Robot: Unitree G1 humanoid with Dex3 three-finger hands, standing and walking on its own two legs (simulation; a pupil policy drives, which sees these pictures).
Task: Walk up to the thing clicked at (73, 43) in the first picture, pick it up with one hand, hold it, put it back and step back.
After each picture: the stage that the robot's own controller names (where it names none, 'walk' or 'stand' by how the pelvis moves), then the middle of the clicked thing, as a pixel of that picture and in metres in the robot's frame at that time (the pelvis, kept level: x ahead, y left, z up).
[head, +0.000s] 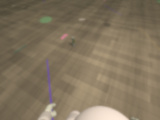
stand; (73, 41) +1.56 +0.47 -0.65
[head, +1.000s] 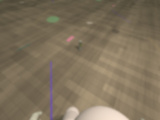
walk; (80, 45) +1.47 +0.23 -0.63
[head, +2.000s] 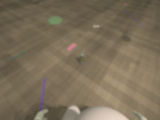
walk; (81, 59) +1.00 +0.15 -0.64
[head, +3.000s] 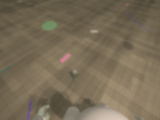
walk; (75, 75) +0.64 +0.22 -0.64
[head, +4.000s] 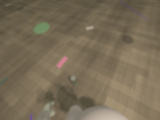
walk; (74, 81) +0.49 +0.25 -0.63
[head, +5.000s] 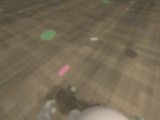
stand; (74, 92) +0.42 +0.23 -0.65
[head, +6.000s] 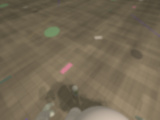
stand; (75, 91) +0.41 +0.20 -0.64
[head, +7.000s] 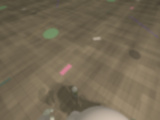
stand; (75, 92) +0.41 +0.21 -0.66
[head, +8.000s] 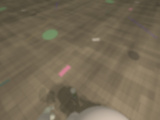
stand; (73, 93) +0.40 +0.23 -0.66
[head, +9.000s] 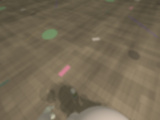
stand; (73, 93) +0.38 +0.23 -0.66
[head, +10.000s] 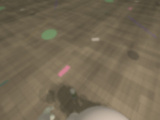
go down; (73, 94) +0.38 +0.23 -0.66
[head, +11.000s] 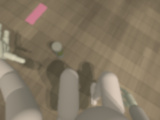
go down; (58, 51) +0.47 +0.26 -0.27
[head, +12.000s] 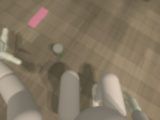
approach; (60, 53) +0.46 +0.26 -0.26
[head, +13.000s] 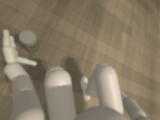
close in; (32, 45) +0.45 +0.30 -0.16
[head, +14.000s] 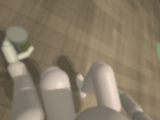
close; (21, 44) +0.45 +0.31 -0.16
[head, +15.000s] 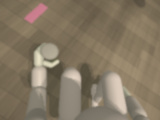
lift; (51, 55) +0.36 +0.29 -0.04
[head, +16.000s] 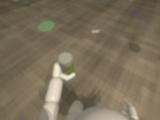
hold; (68, 69) +0.32 +0.17 +0.09
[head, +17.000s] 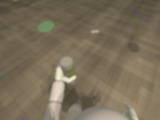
hold; (69, 72) +0.31 +0.17 +0.04
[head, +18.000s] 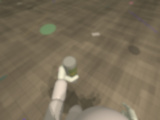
hold; (71, 72) +0.32 +0.15 +0.05
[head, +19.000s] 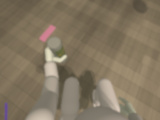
crouch; (59, 52) +0.44 +0.22 -0.04
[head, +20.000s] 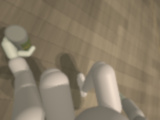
lower; (23, 44) +0.45 +0.29 -0.17
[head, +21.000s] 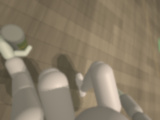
lower; (19, 43) +0.45 +0.31 -0.17
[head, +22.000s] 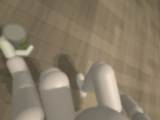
lower; (21, 43) +0.45 +0.31 -0.16
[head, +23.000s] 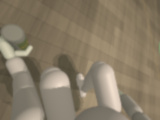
lower; (20, 43) +0.44 +0.31 -0.17
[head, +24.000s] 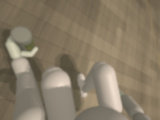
rest; (26, 44) +0.44 +0.30 -0.16
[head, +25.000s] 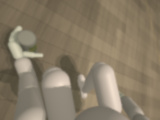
open; (29, 46) +0.44 +0.29 -0.17
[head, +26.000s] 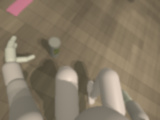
stand; (54, 49) +0.46 +0.26 -0.20
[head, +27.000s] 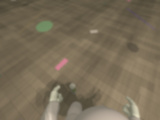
stand; (73, 89) +0.40 +0.19 -0.57
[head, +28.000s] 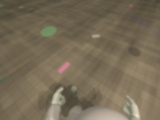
stand; (74, 92) +0.40 +0.20 -0.60
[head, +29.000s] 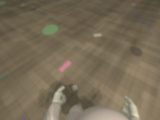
stand; (75, 90) +0.40 +0.19 -0.60
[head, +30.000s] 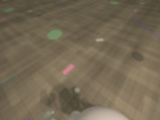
stand; (77, 93) +0.42 +0.19 -0.66
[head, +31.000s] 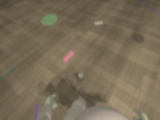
walk; (81, 78) +0.49 +0.16 -0.64
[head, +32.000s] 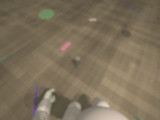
walk; (77, 62) +0.78 +0.16 -0.63
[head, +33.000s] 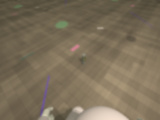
stand; (83, 59) +1.05 +0.22 -0.64
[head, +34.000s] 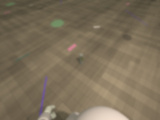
stand; (81, 59) +1.04 +0.21 -0.66
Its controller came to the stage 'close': yes
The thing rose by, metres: 0.69
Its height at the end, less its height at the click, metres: +0.00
